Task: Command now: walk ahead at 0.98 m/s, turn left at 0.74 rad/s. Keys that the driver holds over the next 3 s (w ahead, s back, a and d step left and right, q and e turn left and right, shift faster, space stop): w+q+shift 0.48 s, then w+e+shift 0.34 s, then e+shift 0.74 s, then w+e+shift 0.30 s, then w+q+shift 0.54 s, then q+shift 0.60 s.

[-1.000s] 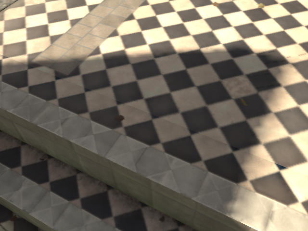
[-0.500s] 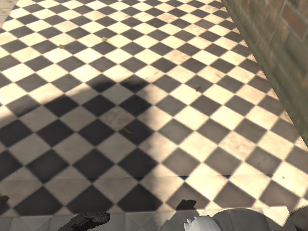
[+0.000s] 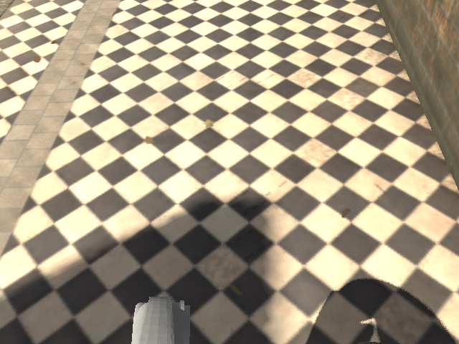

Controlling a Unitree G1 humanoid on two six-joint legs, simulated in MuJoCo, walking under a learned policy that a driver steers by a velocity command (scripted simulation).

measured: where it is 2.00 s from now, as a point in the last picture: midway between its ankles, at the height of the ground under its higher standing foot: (104, 207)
